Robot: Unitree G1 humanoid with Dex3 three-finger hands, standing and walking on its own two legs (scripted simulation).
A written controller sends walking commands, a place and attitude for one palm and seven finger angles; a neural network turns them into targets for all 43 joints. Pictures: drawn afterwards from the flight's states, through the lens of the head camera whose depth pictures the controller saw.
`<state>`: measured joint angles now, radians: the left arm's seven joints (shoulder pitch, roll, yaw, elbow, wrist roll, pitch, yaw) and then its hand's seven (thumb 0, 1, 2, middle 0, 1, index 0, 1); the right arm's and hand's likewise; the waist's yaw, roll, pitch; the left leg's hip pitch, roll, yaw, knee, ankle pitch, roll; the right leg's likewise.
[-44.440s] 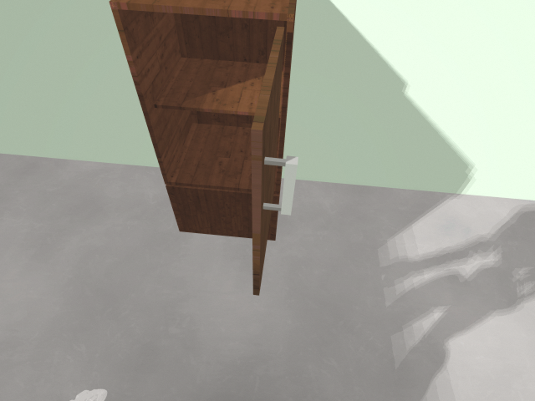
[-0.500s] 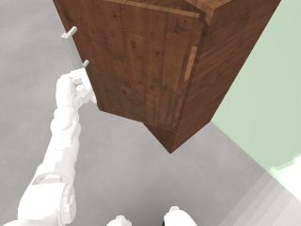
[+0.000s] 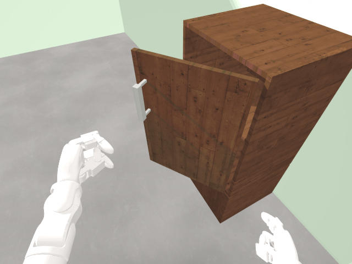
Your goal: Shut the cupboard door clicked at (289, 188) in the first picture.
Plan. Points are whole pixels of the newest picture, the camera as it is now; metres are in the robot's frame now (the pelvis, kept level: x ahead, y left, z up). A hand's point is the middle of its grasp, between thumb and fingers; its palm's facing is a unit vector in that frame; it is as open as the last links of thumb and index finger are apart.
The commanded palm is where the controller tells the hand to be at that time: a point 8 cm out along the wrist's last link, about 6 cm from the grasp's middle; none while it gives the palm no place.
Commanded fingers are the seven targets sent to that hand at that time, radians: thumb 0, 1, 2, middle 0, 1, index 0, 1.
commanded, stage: draw the hand back to the body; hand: left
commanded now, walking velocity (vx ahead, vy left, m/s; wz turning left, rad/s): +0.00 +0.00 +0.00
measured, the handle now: (143, 100) +0.64 +0.18 +0.00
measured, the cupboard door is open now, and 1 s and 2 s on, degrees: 33 33 33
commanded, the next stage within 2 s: step back with the hand held close in 0.84 s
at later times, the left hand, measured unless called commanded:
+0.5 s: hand (23, 187) +0.19 +0.27 +0.17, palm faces +0.46 -0.78 -0.43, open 6.4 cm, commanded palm +0.15 +0.30 +0.18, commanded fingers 0.00 0.90 0.90 -0.20 -0.30 -0.20 -0.30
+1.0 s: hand (27, 190) +0.19 +0.26 +0.17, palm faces +0.46 -0.79 -0.41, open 7.4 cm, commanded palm +0.14 +0.29 +0.18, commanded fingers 0.00 0.90 0.90 -0.20 -0.30 -0.20 -0.30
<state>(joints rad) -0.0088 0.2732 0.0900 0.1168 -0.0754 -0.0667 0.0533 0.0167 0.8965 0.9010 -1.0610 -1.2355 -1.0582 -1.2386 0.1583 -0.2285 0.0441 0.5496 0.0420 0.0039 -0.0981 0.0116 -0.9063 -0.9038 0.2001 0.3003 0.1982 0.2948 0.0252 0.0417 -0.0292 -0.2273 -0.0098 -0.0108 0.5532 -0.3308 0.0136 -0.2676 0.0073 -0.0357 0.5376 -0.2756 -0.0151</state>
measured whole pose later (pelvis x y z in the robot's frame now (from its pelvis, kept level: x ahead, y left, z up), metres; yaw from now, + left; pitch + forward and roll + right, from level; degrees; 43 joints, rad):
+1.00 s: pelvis +0.00 -0.01 +0.01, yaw +0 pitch -4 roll +0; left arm 0.46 0.35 0.35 -0.36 -0.06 -0.10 0.10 0.01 0.89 0.90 -0.21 -0.30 -0.21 -0.31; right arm 0.21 -0.22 0.02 0.64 0.01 -0.12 -0.08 0.01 -0.90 -0.90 0.20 0.30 0.20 0.30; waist 0.06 0.08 0.00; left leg -0.09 0.00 -0.01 0.43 -0.28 0.00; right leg -0.12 0.02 -0.04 0.41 -0.22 -0.02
